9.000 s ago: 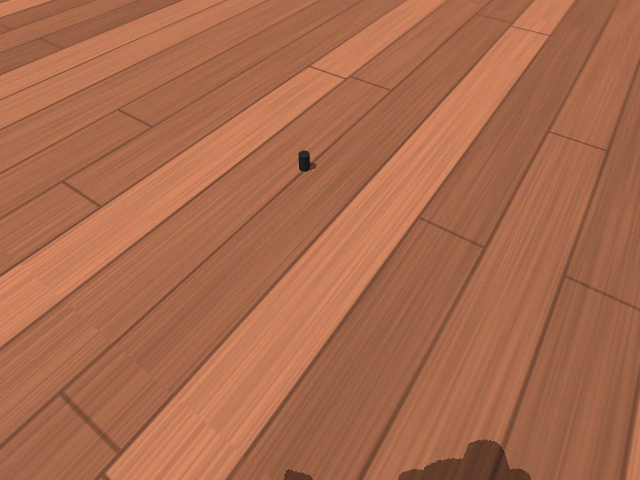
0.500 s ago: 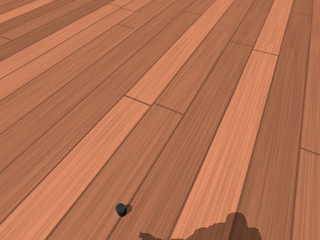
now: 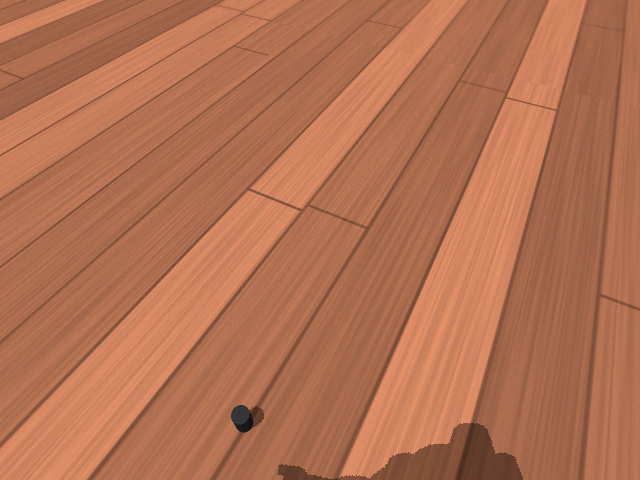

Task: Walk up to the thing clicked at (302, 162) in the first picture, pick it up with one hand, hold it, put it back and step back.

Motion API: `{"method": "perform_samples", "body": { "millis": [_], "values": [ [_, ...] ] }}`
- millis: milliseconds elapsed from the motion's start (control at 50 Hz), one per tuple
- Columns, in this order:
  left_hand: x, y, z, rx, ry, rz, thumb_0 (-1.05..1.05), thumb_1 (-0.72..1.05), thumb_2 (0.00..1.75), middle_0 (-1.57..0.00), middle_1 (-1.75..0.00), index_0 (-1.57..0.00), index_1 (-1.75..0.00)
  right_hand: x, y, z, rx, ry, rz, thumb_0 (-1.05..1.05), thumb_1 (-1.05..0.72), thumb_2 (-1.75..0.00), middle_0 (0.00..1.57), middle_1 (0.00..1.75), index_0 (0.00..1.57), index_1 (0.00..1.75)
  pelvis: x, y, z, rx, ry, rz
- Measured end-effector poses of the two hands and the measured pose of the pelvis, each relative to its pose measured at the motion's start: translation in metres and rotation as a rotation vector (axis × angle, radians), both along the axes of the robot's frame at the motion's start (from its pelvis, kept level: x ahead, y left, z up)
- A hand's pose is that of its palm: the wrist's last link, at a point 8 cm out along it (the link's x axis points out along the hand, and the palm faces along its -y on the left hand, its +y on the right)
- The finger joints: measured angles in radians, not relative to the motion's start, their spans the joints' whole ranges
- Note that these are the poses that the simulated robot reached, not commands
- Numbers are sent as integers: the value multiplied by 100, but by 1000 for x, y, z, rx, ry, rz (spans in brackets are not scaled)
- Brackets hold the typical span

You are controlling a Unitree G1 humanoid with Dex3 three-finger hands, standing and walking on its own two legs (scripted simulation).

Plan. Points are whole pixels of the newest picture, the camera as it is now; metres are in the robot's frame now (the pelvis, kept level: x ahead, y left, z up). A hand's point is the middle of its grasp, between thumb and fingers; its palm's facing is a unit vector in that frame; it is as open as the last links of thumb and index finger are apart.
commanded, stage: rise first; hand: left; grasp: from above
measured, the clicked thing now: (242, 419) +0.39 +0.23 -0.74
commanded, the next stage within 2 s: none
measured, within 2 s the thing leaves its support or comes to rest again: neither
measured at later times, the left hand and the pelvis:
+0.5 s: hand out of the picture +0.13 +0.26 -0.20, palm faces -0.09 -0.91 -0.41, open 12.6 cm; pelvis -0.02 +0.01 -0.05, yaw +0 degrees
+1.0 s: hand out of the picture +0.14 +0.28 -0.33, palm faces -0.37 -0.70 -0.61, open 13.8 cm; pelvis -0.04 +0.01 -0.18, yaw +1 degrees
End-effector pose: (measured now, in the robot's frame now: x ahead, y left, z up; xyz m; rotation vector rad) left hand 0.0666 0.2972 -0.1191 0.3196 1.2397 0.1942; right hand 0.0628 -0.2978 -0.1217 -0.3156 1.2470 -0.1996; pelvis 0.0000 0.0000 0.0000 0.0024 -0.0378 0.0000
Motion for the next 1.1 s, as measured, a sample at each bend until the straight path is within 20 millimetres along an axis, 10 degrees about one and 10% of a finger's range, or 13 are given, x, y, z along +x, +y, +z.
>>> {"method": "perform_samples", "body": {
  "millis": [300, 540, 800, 1100],
  "values": [
    [68, -1, -14, 6, -142, -60, 0, 43, 91, -17, -73, -19, -72, 9, 38, -12, 64, -181, -15, 0, -92, -91, 20, 30, 20, 30, -18, 1, -22, -1, 149, 6],
    [54, 5, -46, 73, -101, -120, 0, -31, 95, -12, -101, -13, -100, 30, 49, -33, 63, -293, 19, 1, -90, -90, 20, 30, 20, 30, -20, 10, -58, -13, 247, 9],
    [40, 8, -86, 145, -84, -243, -1, -49, 97, -11, -106, -11, -106, 78, 62, -62, 46, -439, 113, 1, -89, -90, 20, 30, 20, 30, -27, 14, -105, -32, 359, 19],
    [114, 8, -207, 374, -203, -624, -1, -48, 96, -9, -107, -11, -106, 76, 53, -197, 54, -398, 174, 1, -86, -89, 20, 30, 20, 30, -57, 12, -225, -35, 574, 23]
  ]
}}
